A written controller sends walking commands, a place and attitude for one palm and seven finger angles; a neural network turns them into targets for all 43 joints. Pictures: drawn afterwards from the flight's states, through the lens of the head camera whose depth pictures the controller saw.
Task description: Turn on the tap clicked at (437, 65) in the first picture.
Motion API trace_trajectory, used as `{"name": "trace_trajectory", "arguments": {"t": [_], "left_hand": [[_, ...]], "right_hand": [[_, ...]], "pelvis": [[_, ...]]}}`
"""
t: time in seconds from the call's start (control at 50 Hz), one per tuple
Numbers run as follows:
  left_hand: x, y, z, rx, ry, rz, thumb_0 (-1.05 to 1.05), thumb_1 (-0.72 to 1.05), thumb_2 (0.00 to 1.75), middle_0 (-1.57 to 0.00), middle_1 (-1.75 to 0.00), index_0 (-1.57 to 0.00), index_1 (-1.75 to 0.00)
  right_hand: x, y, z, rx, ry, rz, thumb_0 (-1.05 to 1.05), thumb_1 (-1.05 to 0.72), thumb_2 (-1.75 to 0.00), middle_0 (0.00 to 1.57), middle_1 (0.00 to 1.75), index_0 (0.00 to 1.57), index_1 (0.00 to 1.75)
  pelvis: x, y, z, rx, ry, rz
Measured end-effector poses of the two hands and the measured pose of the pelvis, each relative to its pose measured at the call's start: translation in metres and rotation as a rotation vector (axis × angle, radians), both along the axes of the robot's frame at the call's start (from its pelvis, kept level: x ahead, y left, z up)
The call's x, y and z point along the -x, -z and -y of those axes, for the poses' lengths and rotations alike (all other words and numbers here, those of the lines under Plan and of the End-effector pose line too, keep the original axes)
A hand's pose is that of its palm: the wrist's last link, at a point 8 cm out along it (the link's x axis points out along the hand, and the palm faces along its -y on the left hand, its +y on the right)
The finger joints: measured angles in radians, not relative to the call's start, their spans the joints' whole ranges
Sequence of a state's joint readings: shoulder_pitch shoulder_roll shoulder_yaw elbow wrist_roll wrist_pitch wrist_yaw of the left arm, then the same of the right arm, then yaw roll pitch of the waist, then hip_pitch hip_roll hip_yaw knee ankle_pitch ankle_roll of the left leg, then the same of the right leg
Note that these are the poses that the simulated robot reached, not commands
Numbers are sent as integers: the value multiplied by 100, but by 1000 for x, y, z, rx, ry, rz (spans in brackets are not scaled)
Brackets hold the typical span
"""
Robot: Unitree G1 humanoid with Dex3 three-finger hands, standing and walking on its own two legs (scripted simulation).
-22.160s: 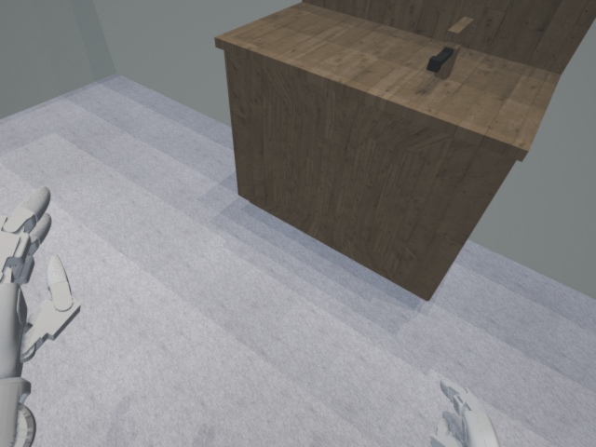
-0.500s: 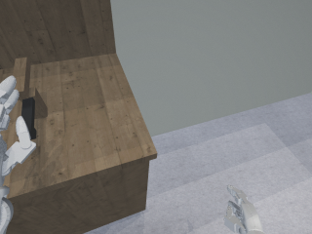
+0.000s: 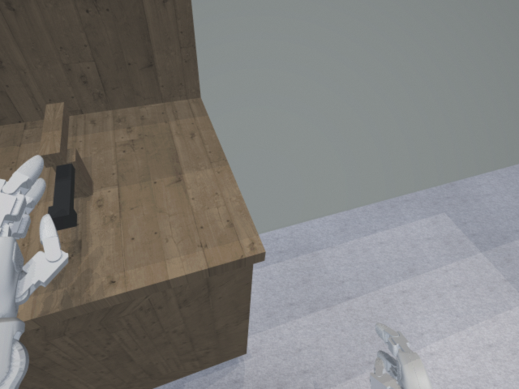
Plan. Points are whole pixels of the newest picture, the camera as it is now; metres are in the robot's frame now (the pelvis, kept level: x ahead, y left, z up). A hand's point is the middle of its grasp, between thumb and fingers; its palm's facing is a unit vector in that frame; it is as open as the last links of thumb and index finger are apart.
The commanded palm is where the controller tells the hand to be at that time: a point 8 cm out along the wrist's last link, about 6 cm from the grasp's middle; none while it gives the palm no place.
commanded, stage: look again from close up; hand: left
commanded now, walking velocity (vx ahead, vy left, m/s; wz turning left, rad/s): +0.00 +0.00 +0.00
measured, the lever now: (62, 216) +0.31 +0.33 +0.09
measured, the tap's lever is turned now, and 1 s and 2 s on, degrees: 0 0 0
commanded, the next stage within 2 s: come to a stop and stand still in 0.02 s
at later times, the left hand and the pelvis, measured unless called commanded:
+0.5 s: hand (81, 272) +0.21 +0.24 +0.13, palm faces +0.32 -0.86 -0.40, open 7.4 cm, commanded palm +0.16 +0.28 +0.17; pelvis +0.00 -0.01 +0.00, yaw +1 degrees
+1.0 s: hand (72, 247) +0.23 +0.25 +0.15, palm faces +0.40 -0.85 -0.33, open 7.4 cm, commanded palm +0.17 +0.28 +0.17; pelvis +0.01 +0.00 +0.00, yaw +1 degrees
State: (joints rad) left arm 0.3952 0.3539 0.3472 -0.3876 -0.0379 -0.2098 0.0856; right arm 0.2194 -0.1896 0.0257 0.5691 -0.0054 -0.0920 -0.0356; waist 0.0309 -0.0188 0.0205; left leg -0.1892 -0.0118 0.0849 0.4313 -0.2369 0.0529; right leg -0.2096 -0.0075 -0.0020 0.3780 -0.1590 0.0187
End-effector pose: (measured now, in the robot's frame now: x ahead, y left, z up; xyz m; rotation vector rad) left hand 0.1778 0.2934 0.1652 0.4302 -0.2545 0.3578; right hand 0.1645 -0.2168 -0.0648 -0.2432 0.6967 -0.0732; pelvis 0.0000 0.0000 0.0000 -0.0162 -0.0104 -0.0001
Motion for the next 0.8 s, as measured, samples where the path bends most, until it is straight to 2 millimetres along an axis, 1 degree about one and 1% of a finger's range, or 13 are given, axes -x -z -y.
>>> {"name": "trace_trajectory", "arguments": {"t": [0.08,0.16,0.2,0.22,0.28,0.34,0.38,0.42,0.46,0.5,0.6,0.7,0.8], "left_hand": [[0,9,0,20,-6,-33,1,90,90,-20,-30,-21,-30],[0,5,5,12,11,-17,1,89,90,-21,-30,-21,-30],[-7,-16,-6,-144,18,51,1,89,90,-21,-30,-22,-30],[-11,-27,-14,-171,7,103,1,89,90,-21,-30,-22,-30],[-15,-38,-24,-143,-30,176,1,89,90,-21,-30,-22,-30],[-11,-27,-5,-91,12,126,1,90,90,-20,-30,-21,-30],[-6,-13,13,-61,61,52,1,90,90,-20,-30,-21,-30],[0,1,23,-38,91,-21,1,90,90,-20,-30,-21,-30],[4,11,23,-25,86,-68,1,90,90,-20,-30,-21,-30],[5,16,16,-21,50,-75,1,89,90,-21,-30,-22,-30],[-1,3,-1,3,-47,39,1,89,90,-21,-30,-22,-30],[-12,-14,12,22,-6,142,1,90,90,-20,-30,-21,-30],[-19,-5,19,16,49,77,1,90,90,-20,-30,-21,-30]], "right_hand": [[6,2,3,8,8,-17,1,-91,-90,20,30,20,30],[8,1,6,19,7,-20,1,-91,-90,20,30,20,30],[9,3,5,41,-41,-26,1,-91,-90,20,30,20,30],[9,4,3,37,-54,-37,1,-91,-90,20,30,20,30],[9,4,2,0,-44,-17,1,-91,-90,20,30,20,30],[8,6,3,-41,-15,25,1,-91,-90,20,30,20,30],[8,9,4,-58,6,33,1,-91,-90,20,30,20,30],[9,12,5,-61,21,23,1,-91,-90,20,30,20,30],[9,13,5,-49,25,4,1,-91,-90,20,30,20,30],[8,12,7,-27,17,-14,1,-91,-90,20,30,20,30],[-5,5,10,19,-24,-10,1,-91,-90,20,30,20,30],[-24,-8,12,23,-30,54,1,-91,-90,20,30,20,30],[-33,-16,11,11,-1,96,1,-91,-90,20,30,20,30]], "pelvis": [[2,0,0,0,-3,0],[2,0,1,0,-9,3],[7,2,4,2,-28,-7],[9,3,7,0,-29,-9],[12,3,7,-6,-12,-10],[9,5,2,-10,-1,-12],[6,5,0,-12,3,-11],[2,5,0,-12,1,-9],[-1,5,3,-11,-4,-8],[-3,4,7,-10,-12,-6],[-6,3,12,-4,-22,4],[-10,3,10,1,-16,6],[-15,2,7,3,-6,2]]}}
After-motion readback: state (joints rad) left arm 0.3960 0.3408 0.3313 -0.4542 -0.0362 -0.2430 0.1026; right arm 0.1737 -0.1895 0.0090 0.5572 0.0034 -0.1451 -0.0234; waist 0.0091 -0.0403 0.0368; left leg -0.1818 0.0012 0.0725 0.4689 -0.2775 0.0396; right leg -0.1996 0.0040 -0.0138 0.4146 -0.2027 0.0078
